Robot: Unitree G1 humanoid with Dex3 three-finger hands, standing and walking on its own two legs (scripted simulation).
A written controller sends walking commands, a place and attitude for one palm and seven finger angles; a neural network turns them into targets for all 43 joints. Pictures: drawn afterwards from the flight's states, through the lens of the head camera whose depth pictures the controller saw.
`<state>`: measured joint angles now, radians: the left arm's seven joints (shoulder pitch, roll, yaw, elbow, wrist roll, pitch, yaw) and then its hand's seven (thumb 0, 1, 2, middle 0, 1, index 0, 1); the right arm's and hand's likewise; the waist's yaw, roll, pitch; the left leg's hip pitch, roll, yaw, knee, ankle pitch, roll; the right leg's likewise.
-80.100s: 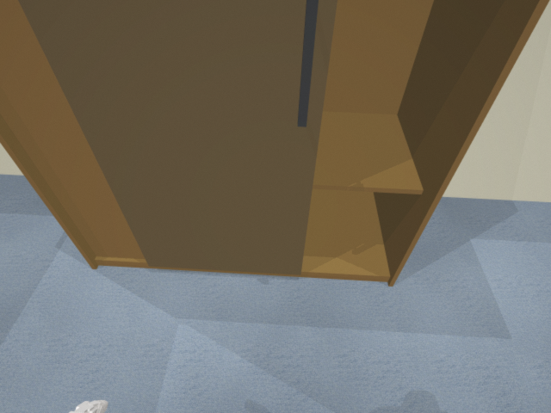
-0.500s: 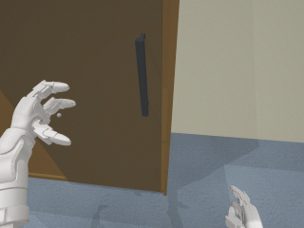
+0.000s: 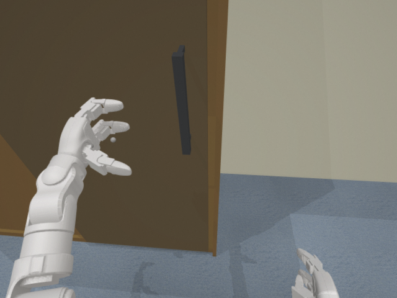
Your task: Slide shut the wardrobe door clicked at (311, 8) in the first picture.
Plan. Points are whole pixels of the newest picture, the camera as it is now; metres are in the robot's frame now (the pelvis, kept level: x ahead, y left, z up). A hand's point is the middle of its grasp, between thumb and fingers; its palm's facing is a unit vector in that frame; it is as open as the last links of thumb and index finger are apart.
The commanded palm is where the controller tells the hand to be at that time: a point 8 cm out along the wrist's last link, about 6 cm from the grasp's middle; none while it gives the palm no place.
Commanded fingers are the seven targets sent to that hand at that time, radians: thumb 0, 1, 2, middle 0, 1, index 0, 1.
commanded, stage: move the hooked fingers beside the handle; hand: left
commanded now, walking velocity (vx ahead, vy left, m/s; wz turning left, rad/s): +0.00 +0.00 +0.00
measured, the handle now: (184, 105) +0.49 +0.07 +0.16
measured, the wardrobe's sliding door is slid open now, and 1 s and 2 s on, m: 0.02 0.02 0.02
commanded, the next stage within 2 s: feel for the door with the fingertips in 1.54 s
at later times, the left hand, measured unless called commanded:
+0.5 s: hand (137, 125) +0.40 +0.15 +0.18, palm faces +0.01 -1.00 -0.02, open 14.0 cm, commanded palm +0.38 +0.20 +0.17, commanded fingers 0.00 -0.50 0.30 -0.30 -1.20 -0.30 -1.20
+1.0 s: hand (153, 119) +0.43 +0.13 +0.17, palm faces +0.00 -1.00 -0.01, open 13.9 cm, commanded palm +0.40 +0.18 +0.17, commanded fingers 0.00 -0.50 0.30 -0.30 -1.20 -0.30 -1.20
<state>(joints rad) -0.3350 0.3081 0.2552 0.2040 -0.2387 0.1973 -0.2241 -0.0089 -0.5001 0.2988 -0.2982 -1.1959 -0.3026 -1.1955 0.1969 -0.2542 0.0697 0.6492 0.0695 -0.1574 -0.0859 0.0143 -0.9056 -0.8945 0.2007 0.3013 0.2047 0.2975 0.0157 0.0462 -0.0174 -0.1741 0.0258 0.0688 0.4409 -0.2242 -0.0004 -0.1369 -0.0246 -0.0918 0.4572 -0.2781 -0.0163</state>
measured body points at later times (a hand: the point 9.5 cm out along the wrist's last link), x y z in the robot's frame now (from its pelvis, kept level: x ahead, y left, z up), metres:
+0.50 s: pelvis +0.00 -0.01 +0.00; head -0.01 -0.03 +0.45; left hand +0.39 +0.21 +0.18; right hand +0.14 -0.26 -0.10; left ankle +0.01 +0.12 -0.74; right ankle -0.02 -0.10 -0.74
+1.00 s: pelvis +0.01 -0.01 +0.00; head +0.01 -0.03 +0.45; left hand +0.43 +0.18 +0.17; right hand +0.10 -0.26 -0.12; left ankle +0.01 +0.12 -0.74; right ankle -0.02 -0.10 -0.74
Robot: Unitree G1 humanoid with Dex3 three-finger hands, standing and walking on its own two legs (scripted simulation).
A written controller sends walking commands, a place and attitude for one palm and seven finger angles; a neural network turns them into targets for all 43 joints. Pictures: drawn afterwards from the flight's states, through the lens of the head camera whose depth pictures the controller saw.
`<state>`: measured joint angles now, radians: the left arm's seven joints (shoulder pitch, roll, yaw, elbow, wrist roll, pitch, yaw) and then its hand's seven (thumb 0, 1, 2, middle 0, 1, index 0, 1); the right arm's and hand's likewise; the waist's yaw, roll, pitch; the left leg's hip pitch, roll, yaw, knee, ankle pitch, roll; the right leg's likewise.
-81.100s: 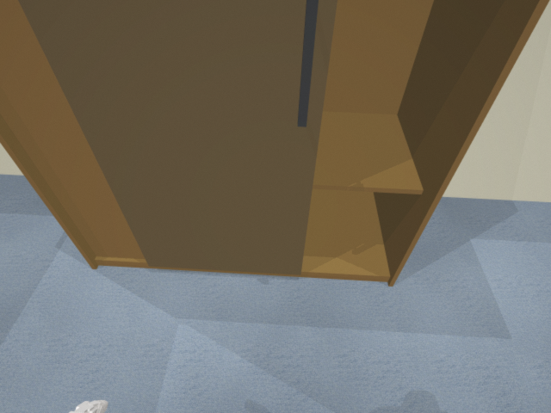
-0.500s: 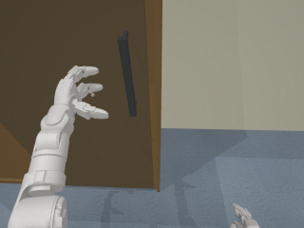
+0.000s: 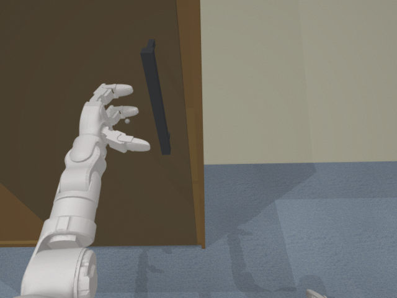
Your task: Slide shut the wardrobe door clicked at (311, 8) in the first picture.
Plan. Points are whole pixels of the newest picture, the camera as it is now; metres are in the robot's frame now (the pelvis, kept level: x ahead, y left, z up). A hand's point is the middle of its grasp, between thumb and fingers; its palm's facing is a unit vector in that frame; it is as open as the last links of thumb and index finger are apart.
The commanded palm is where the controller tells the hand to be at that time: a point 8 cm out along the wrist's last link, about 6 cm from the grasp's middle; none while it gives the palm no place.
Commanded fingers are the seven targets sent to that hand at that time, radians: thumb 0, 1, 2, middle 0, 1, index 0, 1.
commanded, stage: move the hooked fingers beside the handle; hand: left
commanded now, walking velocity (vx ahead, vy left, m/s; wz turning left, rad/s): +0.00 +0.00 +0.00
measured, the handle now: (159, 104) +0.47 +0.09 +0.16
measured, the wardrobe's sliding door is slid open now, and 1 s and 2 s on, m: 0.02 0.02 0.02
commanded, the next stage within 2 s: feel for the door with the fingertips in 0.54 s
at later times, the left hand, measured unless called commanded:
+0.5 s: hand (128, 121) +0.41 +0.15 +0.17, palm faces +0.04 -1.00 +0.00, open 14.0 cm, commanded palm +0.38 +0.20 +0.17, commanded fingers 0.00 -0.50 0.30 -0.30 -1.20 -0.30 -1.20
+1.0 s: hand (146, 122) +0.41 +0.11 +0.17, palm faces +0.00 -1.00 +0.01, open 14.0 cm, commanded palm +0.38 +0.16 +0.17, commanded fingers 0.00 -0.50 0.30 -0.30 -1.20 -0.30 -1.20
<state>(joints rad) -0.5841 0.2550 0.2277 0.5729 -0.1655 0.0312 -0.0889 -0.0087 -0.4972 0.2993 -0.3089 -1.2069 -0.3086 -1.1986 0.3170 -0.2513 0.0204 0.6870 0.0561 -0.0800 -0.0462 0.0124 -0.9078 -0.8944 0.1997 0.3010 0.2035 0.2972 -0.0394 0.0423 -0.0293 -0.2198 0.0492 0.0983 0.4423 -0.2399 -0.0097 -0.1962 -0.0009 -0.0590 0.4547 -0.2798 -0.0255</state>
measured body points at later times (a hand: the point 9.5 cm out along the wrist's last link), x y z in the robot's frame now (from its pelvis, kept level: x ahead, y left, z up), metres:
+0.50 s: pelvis -0.01 +0.00 +0.00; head -0.01 -0.01 +0.45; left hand +0.40 +0.20 +0.17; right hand +0.13 -0.24 -0.11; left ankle -0.01 +0.13 -0.74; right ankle -0.03 -0.10 -0.74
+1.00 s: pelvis -0.01 +0.00 +0.00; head -0.01 -0.01 +0.45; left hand +0.40 +0.16 +0.17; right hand +0.12 -0.24 -0.11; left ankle -0.01 +0.13 -0.74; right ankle -0.03 -0.10 -0.74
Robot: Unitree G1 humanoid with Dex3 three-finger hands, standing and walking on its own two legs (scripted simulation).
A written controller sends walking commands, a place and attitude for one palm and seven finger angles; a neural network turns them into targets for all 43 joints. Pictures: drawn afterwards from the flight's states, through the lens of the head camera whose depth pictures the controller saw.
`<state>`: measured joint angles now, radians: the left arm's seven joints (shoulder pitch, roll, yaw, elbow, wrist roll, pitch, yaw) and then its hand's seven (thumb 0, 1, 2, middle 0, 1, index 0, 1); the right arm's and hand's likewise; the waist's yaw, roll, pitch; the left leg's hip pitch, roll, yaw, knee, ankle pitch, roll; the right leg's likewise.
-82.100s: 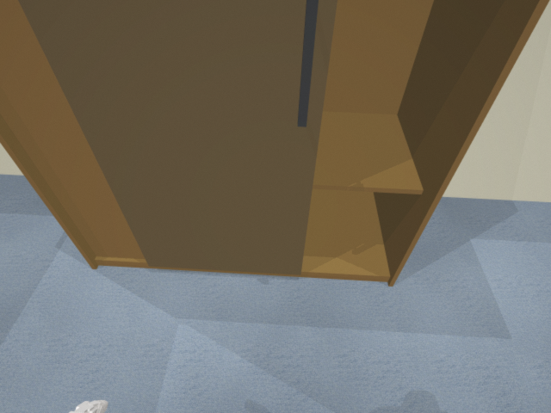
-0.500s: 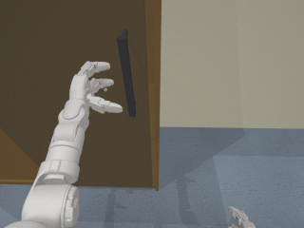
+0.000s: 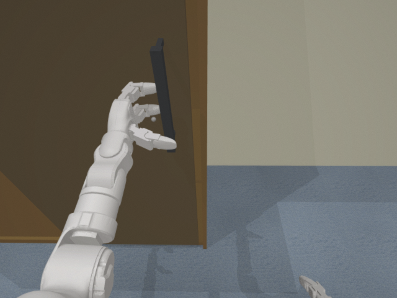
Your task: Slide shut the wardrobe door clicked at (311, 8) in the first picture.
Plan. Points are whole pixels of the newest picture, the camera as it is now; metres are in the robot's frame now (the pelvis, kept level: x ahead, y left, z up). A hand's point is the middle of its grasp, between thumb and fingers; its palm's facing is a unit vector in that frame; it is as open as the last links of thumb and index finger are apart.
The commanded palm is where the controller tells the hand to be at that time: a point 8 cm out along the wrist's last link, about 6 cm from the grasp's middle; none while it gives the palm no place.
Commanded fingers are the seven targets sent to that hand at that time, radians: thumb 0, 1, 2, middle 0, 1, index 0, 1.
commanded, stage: feel for the door with the fingertips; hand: left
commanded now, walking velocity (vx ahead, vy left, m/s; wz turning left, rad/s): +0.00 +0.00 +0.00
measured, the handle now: (166, 102) +0.48 +0.08 +0.16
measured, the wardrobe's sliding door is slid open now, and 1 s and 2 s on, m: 0.02 0.02 0.02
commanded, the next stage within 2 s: slide the fingers in behind the handle in 0.44 s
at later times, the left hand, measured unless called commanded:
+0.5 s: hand (152, 112) +0.44 +0.11 +0.17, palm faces +0.02 -1.00 -0.01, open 13.9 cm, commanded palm +0.42 +0.16 +0.17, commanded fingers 0.00 -0.50 0.30 -0.30 -1.20 -0.30 -1.20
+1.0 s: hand (153, 117) +0.42 +0.10 +0.17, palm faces +0.01 -1.00 +0.01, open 14.0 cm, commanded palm +0.39 +0.15 +0.17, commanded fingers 0.00 -0.50 0.30 -0.30 -1.20 -0.30 -1.20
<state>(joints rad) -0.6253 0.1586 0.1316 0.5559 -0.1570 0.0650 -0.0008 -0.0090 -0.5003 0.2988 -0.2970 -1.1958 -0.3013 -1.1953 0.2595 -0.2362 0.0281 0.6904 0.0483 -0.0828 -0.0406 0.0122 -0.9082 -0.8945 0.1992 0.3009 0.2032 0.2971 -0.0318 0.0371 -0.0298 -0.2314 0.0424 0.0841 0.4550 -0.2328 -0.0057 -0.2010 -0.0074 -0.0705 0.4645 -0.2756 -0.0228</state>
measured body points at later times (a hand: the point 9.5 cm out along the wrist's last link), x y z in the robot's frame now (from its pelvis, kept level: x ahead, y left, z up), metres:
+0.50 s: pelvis +0.00 -0.01 +0.00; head +0.01 -0.02 +0.45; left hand +0.43 +0.16 +0.17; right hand +0.11 -0.25 -0.12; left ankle +0.00 +0.12 -0.74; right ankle -0.02 -0.10 -0.74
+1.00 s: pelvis +0.00 +0.00 +0.00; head +0.00 -0.02 +0.45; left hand +0.41 +0.16 +0.17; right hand +0.12 -0.24 -0.11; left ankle +0.00 +0.12 -0.74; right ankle -0.02 -0.10 -0.74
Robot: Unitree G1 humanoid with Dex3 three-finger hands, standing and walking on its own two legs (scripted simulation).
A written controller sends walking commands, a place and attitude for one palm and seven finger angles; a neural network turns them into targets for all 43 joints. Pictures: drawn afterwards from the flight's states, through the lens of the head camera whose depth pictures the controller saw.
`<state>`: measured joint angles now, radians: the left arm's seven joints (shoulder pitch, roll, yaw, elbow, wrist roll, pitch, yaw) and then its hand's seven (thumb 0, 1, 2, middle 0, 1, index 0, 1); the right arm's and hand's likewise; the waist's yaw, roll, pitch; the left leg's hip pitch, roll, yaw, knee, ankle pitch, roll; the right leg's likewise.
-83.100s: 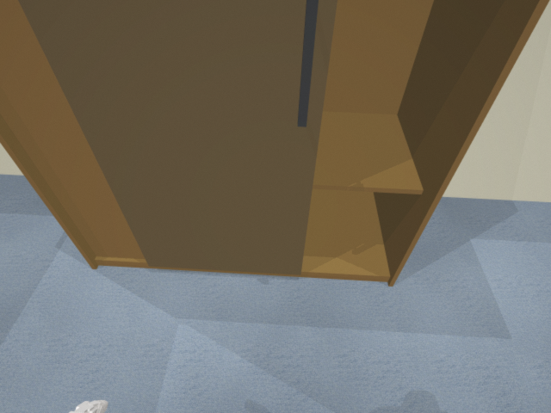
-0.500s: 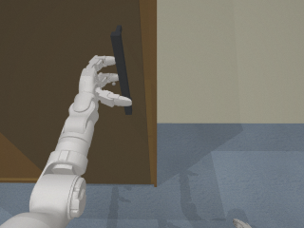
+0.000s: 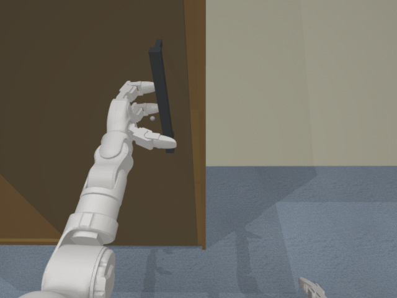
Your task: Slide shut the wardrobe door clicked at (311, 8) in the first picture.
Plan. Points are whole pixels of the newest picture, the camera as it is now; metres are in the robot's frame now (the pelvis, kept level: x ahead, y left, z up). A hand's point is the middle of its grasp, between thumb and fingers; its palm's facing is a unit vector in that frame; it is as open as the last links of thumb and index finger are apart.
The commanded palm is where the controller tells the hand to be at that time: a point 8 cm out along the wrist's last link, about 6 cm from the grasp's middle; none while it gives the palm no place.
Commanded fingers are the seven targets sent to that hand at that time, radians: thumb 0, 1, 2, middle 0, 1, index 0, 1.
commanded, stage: slide the fingers in behind the handle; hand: left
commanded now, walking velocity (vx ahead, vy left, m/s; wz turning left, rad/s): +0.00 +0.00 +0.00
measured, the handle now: (165, 103) +0.48 +0.09 +0.16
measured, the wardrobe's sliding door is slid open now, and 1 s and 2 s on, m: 0.02 0.02 0.02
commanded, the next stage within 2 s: grip the handle and tug to test in 1.36 s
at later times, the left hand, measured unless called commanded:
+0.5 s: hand (163, 118) +0.42 +0.08 +0.17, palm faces +0.01 -1.00 +0.01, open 14.0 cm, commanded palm +0.40 +0.13 +0.17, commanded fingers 0.00 -0.50 0.30 -0.30 -1.20 -0.30 -1.20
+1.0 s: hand (173, 117) +0.42 +0.06 +0.17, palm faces +0.01 -1.00 +0.00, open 14.0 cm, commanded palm +0.40 +0.11 +0.17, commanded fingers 0.00 -0.50 0.30 -0.30 -1.20 -0.30 -1.20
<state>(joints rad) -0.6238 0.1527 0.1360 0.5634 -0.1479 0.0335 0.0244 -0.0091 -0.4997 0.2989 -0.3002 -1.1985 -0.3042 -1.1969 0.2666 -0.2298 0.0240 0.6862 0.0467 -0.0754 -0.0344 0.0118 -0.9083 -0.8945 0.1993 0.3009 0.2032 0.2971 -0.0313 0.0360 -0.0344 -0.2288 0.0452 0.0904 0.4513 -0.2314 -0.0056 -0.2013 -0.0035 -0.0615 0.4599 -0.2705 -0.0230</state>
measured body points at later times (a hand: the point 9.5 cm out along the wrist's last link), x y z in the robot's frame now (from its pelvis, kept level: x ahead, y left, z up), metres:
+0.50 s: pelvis +0.00 +0.00 +0.00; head +0.00 -0.02 +0.45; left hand +0.42 +0.14 +0.17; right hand +0.13 -0.24 -0.11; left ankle +0.00 +0.12 -0.74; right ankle -0.02 -0.10 -0.74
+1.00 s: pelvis +0.01 -0.01 +0.00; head +0.00 -0.03 +0.45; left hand +0.41 +0.12 +0.17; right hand +0.14 -0.24 -0.11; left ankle +0.00 +0.12 -0.74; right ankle -0.02 -0.10 -0.74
